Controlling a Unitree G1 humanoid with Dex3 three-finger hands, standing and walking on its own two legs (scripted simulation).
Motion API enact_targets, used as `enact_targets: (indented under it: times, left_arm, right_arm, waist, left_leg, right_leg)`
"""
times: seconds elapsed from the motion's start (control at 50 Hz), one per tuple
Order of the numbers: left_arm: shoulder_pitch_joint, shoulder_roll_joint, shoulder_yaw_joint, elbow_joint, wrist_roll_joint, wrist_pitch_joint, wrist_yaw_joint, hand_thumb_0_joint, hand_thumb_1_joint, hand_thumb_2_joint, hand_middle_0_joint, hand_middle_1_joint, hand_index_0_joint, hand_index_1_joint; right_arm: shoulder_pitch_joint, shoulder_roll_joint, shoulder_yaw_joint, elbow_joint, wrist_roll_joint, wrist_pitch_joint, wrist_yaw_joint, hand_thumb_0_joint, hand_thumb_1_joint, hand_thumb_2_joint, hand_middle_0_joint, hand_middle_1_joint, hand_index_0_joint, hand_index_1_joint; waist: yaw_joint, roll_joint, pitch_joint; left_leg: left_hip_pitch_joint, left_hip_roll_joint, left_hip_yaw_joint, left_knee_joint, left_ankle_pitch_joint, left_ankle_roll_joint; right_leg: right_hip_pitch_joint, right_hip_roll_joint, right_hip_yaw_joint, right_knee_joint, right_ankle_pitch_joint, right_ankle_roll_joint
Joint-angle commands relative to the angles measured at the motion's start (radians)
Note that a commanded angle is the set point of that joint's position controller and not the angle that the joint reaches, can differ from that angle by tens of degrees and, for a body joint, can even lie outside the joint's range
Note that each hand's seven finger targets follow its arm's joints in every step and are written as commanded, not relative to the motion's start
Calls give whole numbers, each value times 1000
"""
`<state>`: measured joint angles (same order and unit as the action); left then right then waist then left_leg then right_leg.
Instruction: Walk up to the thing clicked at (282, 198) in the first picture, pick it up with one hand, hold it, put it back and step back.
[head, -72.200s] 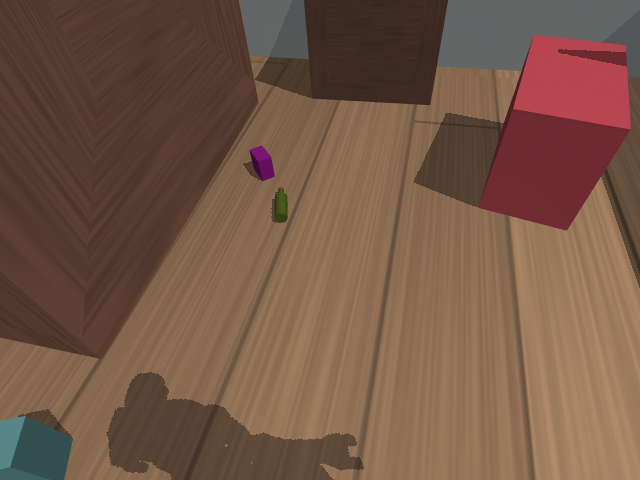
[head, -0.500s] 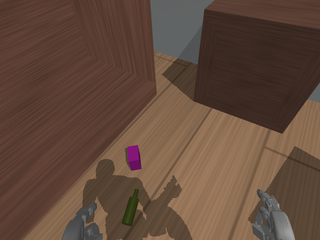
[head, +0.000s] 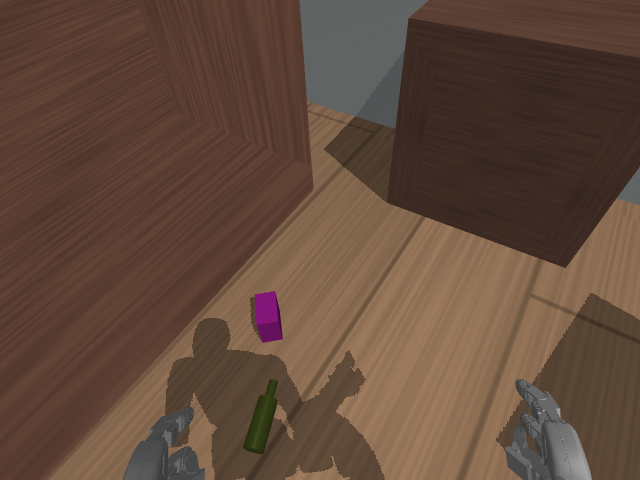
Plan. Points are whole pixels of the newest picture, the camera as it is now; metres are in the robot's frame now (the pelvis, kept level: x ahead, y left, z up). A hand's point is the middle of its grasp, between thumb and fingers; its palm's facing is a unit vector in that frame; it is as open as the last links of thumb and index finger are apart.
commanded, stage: home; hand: left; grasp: from above
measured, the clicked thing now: (264, 413) +0.42 +0.22 -0.68
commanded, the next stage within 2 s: stand in 0.20 s
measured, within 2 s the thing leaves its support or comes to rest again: neither
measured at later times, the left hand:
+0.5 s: hand out of the picture +0.13 +0.22 -0.09, palm faces +0.02 -0.94 -0.33, open 7.4 cm
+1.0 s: hand out of the picture +0.03 +0.24 -0.10, palm faces +0.05 -0.94 -0.33, open 7.4 cm
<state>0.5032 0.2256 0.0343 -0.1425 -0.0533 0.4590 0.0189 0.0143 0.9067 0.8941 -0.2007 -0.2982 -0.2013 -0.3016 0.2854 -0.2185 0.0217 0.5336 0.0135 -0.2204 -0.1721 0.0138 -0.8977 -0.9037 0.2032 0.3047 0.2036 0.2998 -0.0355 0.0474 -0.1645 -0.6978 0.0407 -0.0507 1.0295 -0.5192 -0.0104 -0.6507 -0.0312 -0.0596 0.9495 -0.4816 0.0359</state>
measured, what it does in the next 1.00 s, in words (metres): rises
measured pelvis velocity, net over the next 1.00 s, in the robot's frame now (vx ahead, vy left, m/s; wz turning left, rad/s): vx -0.02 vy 0.00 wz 0.02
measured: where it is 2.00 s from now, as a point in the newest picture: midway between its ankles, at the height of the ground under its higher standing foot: outside the picture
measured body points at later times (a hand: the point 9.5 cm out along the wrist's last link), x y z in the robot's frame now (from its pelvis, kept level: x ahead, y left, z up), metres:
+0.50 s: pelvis -0.01 +0.00 +0.02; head +0.02 +0.01 +0.47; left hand +0.13 +0.27 -0.07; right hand +0.13 -0.27 -0.09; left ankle +0.00 +0.12 -0.68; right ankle -0.01 -0.15 -0.68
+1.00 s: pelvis -0.02 +0.00 +0.06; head -0.02 +0.00 +0.51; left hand +0.03 +0.29 -0.08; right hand +0.06 -0.28 -0.08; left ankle +0.00 +0.12 -0.68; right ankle -0.01 -0.15 -0.68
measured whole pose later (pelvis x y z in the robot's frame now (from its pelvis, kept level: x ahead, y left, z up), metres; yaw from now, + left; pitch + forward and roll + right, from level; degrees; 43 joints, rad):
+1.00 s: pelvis -0.02 +0.00 +0.06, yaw +1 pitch -4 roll +0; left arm 0.21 0.29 0.03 1.04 0.03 0.01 0.02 0.01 0.91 0.89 -0.20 -0.30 -0.20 -0.30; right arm 0.16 -0.28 -0.04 1.06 -0.03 0.00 -0.01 0.01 -0.90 -0.90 0.20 0.30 0.20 0.30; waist 0.02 0.01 0.06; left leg -0.16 0.00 -0.02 0.47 -0.24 0.00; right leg -0.14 -0.07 -0.05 0.46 -0.24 0.04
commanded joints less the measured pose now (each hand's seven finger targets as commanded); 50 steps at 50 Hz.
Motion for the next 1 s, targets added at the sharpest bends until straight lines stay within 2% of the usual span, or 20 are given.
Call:
enact_targets:
  times: [0.0,0.02,0.04,0.12,0.26,0.28,0.3,0.32,0.34,0.38,0.4,0.46,0.5,0.54,0.56,0.62,0.78,0.84,0.9,0.98]
  left_arm:
    - [-26,108,60,-204,6,-54,9,0,900,899,-200,-298,-200,-298]
    - [4,107,66,-162,8,-48,11,0,900,899,-200,-297,-200,-298]
    - [-32,99,46,-201,8,-53,8,0,900,899,-200,-298,-200,-298]
    - [-11,101,63,-169,3,-47,8,0,900,899,-200,-298,-200,-298]
    - [-22,103,57,-211,5,-51,9,0,900,899,-200,-298,-200,-298]
    - [-304,183,56,140,118,-264,47,0,900,900,-200,-299,-200,-299]
    - [-200,199,77,339,124,-332,42,0,900,900,-200,-300,-200,-301]
    - [-199,213,76,385,127,-366,36,0,900,900,-200,-300,-200,-301]
    - [-223,212,66,409,127,-385,29,0,900,900,-200,-300,-200,-301]
    - [-259,217,55,488,118,-415,22,0,900,900,-200,-300,-200,-301]
    - [-255,211,58,525,111,-420,18,0,900,900,-200,-300,-200,-301]
    - [-280,198,57,638,99,-435,19,0,900,900,-200,-300,-200,-301]
    - [-297,214,59,708,105,-452,20,0,900,900,-200,-300,-200,-301]
    - [-318,221,59,759,106,-465,19,0,900,900,-200,-300,-200,-301]
    - [-319,224,60,783,103,-471,20,0,900,900,-200,-300,-200,-301]
    - [-308,214,53,864,98,-475,22,0,900,900,-200,-300,-200,-301]
    - [-313,239,46,1021,86,-479,23,0,900,900,-200,-300,-200,-301]
    - [-311,240,40,1070,84,-478,23,0,900,900,-200,-300,-200,-301]
    - [-318,244,36,1109,86,-477,20,0,900,900,-200,-300,-200,-301]
    - [-321,243,30,1143,87,-482,18,0,900,900,-200,-300,-200,-301]
  right_arm:
    - [-63,-128,-53,-154,-4,-62,-14,0,-899,-900,200,300,200,300]
    - [-60,-130,-57,-149,-5,-60,-15,0,-899,-900,200,300,200,300]
    - [-63,-128,-54,-155,-5,-61,-14,0,-899,-900,200,300,200,300]
    - [-61,-134,-58,-147,-5,-59,-14,0,-899,-900,200,300,200,300]
    - [-62,-123,-54,-163,-4,-58,-12,0,-899,-900,200,300,200,300]
    - [-127,-246,-85,96,-130,46,48,0,-900,-900,200,300,200,300]
    - [-129,-248,-104,102,-128,84,73,0,-900,-900,200,300,200,300]
    - [-121,-252,-100,95,-130,101,90,0,-900,-900,200,300,200,300]
    - [-98,-246,-99,89,-130,113,103,0,-900,-900,200,300,200,300]
    - [-107,-218,-94,130,-90,121,136,0,-900,-900,200,300,200,300]
    - [-123,-222,-100,151,-76,126,145,0,-900,-900,200,300,200,300]
    - [-162,-231,-113,180,-64,139,155,0,-900,-900,200,300,200,300]
    - [-168,-224,-116,207,-65,155,158,0,-900,-900,200,300,200,300]
    - [-148,-229,-115,239,-66,164,156,0,-900,-900,200,300,200,300]
    - [-141,-232,-118,252,-66,165,155,0,-900,-900,200,300,200,300]
    - [-156,-241,-120,292,-64,174,152,0,-900,-900,200,300,200,300]
    - [-135,-257,-110,398,-49,185,141,0,-900,-900,200,300,200,300]
    - [-147,-260,-107,429,-44,190,140,0,-900,-900,200,300,200,300]
    - [-155,-263,-106,454,-42,195,143,0,-900,-900,200,300,200,300]
    - [-166,-260,-102,478,-40,198,148,0,-900,-900,200,300,200,300]
  waist:
    - [-3,12,-94]
    - [-1,3,-87]
    - [-4,22,-76]
    - [-4,-5,-81]
    - [1,1,-106]
    - [77,-70,150]
    - [73,-94,69]
    - [60,-107,49]
    - [38,-60,69]
    - [52,-18,35]
    - [65,-45,37]
    - [80,-30,46]
    - [67,-78,64]
    - [55,-74,86]
    - [52,-64,71]
    - [64,-20,132]
    - [48,-27,148]
    - [53,-30,169]
    - [51,-32,212]
    - [50,-47,222]
  left_leg:
    - [107,-30,9,-169,309,13]
    - [105,-27,7,-171,303,12]
    - [106,-25,5,-180,292,9]
    - [100,-25,0,-180,263,13]
    - [109,-29,11,-165,318,13]
    - [122,6,-19,-256,488,59]
    - [190,-1,4,-256,514,72]
    - [232,2,0,-261,526,77]
    - [222,0,-23,-284,453,78]
    - [277,-8,-23,-334,386,75]
    - [314,-5,-17,-340,403,72]
    - [336,12,-54,-391,366,70]
    - [339,-2,-32,-389,317,68]
    - [358,0,-34,-417,301,68]
    - [394,4,-36,-424,341,69]
    - [398,31,-73,-497,347,67]
    - [499,49,-76,-605,439,50]
    - [504,53,-73,-640,412,45]
    - [492,51,-79,-696,312,36]
    - [519,49,-70,-704,335,35]
  right_leg:
    - [66,45,-21,-127,261,-32]
    - [59,47,-22,-126,248,-33]
    - [49,48,-24,-125,236,-34]
    - [59,47,-24,-133,215,-32]
    - [76,44,-21,-127,268,-31]
    - [236,-33,46,-174,260,-69]
    - [263,-33,91,-193,270,-101]
    - [261,-41,104,-187,306,-110]
    - [242,-34,100,-209,278,-101]
    - [313,-54,97,-205,274,-84]
    - [305,-53,104,-219,292,-81]
    - [314,-49,78,-261,251,-62]
    - [340,-70,102,-321,236,-68]
    - [347,-75,105,-359,240,-65]
    - [361,-76,102,-353,277,-64]
    - [375,-63,75,-389,272,-57]
    - [468,-77,80,-492,356,-54]
    - [498,-82,79,-533,334,-48]
    - [500,-79,79,-571,271,-46]
    - [500,-85,82,-612,281,-39]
